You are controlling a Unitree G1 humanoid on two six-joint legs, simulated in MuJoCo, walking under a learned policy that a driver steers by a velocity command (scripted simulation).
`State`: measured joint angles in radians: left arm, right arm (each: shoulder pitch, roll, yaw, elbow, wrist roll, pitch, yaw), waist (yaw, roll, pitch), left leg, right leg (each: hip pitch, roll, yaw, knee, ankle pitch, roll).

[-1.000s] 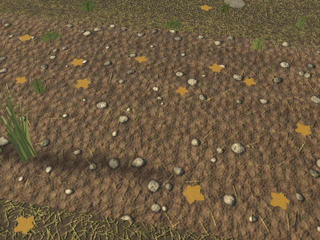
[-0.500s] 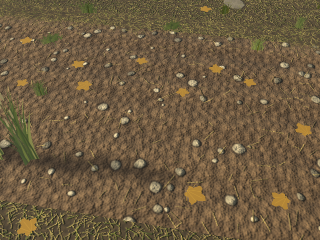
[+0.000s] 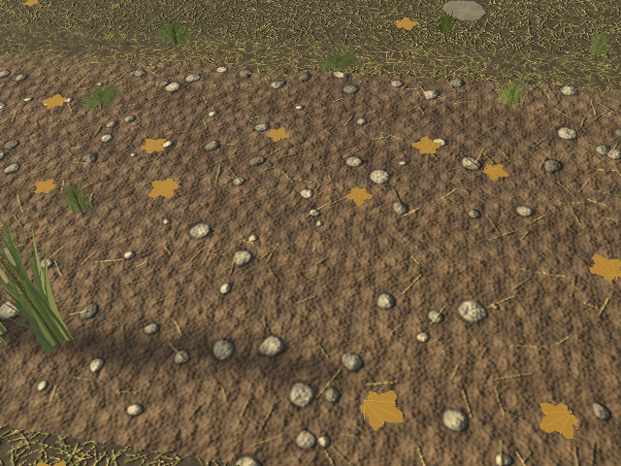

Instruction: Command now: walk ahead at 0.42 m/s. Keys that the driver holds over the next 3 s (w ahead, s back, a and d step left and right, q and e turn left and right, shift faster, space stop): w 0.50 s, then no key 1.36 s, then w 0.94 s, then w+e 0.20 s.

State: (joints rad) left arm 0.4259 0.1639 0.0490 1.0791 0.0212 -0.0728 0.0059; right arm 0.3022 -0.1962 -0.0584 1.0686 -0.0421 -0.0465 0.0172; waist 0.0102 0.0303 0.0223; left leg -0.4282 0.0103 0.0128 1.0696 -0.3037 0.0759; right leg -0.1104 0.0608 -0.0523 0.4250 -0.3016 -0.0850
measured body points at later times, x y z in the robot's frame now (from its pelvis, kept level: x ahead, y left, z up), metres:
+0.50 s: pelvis +0.26 +0.02 +0.00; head +0.28 +0.02 +0.44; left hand +0.27 +0.26 -0.16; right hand +0.31 -0.23 -0.15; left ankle +0.29 +0.07 -0.74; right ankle +0.19 -0.10 -0.65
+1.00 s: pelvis +0.43 -0.02 +0.00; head +0.46 -0.03 +0.44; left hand +0.48 +0.21 -0.15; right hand +0.44 -0.24 -0.17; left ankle +0.38 +0.11 -0.70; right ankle +0.51 -0.08 -0.74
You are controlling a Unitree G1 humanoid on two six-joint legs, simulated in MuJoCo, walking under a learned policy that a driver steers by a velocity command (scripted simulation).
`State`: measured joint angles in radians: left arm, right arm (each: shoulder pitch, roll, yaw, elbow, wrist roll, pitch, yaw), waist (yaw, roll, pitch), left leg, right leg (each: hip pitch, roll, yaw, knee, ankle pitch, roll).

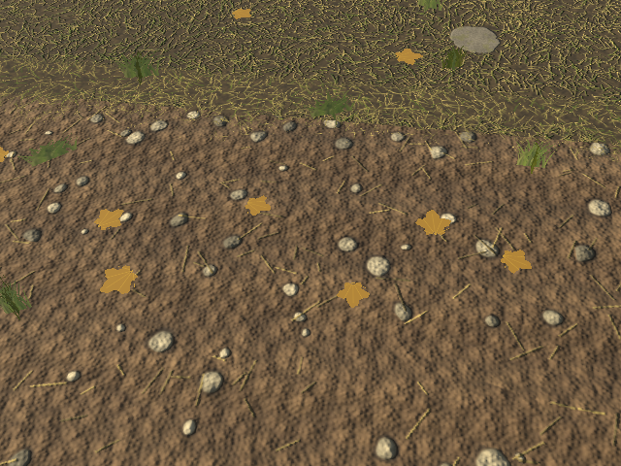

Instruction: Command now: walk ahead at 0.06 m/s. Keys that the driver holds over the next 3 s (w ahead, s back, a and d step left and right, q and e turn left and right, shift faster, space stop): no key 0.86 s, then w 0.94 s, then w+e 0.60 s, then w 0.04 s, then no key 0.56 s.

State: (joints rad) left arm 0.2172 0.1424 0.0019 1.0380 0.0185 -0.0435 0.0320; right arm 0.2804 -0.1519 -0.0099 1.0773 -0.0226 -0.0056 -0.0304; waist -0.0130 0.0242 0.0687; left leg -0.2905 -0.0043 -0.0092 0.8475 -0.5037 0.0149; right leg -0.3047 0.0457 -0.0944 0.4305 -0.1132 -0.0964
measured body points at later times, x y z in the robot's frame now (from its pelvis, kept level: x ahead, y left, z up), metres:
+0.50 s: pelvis +0.03 +0.03 +0.01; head +0.03 +0.03 +0.46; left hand +0.01 +0.24 -0.15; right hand -0.01 -0.18 -0.16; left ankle +0.00 +0.13 -0.74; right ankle +0.08 -0.07 -0.74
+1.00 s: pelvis +0.06 +0.03 +0.00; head +0.05 +0.03 +0.45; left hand +0.03 +0.25 -0.16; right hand +0.00 -0.17 -0.16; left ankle +0.00 +0.13 -0.74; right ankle +0.07 -0.06 -0.73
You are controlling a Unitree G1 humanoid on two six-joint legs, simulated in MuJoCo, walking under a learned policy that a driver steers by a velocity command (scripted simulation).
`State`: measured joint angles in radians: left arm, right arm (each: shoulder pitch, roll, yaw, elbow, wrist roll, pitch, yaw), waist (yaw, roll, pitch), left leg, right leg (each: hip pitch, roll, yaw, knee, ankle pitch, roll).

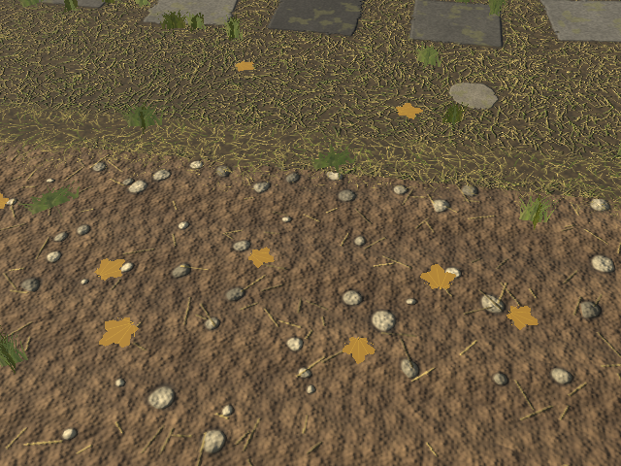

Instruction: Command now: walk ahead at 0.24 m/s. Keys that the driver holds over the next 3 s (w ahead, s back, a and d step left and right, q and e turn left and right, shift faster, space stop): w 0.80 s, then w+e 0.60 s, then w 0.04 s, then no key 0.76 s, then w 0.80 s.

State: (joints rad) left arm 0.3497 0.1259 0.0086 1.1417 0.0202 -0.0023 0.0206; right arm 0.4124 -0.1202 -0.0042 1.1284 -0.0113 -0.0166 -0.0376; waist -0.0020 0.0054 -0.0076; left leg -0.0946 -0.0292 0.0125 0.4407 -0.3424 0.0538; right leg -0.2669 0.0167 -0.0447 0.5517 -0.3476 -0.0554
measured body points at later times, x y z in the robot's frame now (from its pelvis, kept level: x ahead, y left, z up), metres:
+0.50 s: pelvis +0.19 -0.05 +0.00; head +0.22 -0.06 +0.45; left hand +0.08 +0.16 -0.14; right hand +0.34 -0.27 -0.14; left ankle +0.33 +0.07 -0.69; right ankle +0.07 -0.11 -0.74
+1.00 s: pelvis +0.48 -0.02 +0.01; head +0.50 -0.01 +0.45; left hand +0.61 +0.20 -0.14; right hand +0.40 -0.25 -0.14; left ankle +0.42 +0.03 -0.74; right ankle +0.62 -0.18 -0.67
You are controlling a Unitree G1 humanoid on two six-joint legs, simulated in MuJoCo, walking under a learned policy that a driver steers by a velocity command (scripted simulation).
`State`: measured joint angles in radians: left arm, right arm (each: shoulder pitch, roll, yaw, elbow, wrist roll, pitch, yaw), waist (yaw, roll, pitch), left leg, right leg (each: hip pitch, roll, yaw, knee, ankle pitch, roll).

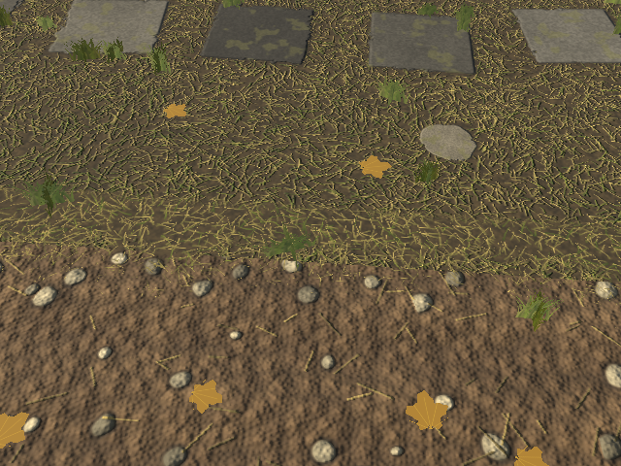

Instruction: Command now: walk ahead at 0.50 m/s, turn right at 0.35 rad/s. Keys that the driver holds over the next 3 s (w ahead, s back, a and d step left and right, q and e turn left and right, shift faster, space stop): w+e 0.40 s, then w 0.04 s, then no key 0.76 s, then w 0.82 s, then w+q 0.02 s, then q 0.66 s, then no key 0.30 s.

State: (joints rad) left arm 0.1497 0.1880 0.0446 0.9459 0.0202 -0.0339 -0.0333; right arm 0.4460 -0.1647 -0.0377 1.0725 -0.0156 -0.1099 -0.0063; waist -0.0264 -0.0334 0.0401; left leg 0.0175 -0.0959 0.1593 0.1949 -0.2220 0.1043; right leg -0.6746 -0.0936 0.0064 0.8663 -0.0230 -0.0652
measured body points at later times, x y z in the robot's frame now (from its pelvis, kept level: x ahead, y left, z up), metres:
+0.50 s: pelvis +0.28 -0.06 +0.00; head +0.31 -0.08 +0.45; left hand +0.35 +0.21 -0.13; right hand +0.38 -0.33 -0.12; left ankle +0.44 +0.09 -0.67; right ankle +0.23 -0.08 -0.74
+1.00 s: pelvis +0.44 -0.06 -0.01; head +0.46 -0.05 +0.44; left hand +0.57 +0.15 -0.16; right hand +0.42 -0.30 -0.14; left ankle +0.54 -0.02 -0.74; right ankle +0.39 -0.19 -0.72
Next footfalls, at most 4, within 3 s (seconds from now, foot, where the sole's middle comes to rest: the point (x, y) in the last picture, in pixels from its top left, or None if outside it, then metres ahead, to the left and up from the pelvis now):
0.22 right None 0.27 -0.09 -0.78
0.70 left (324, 425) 0.58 -0.03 -0.78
1.06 right None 0.43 -0.19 -0.78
1.98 right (419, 312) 0.87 -0.28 -0.78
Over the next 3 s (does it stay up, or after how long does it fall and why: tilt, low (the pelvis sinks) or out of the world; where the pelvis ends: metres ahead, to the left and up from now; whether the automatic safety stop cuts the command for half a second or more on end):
stays up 0.94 -0.25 -0.01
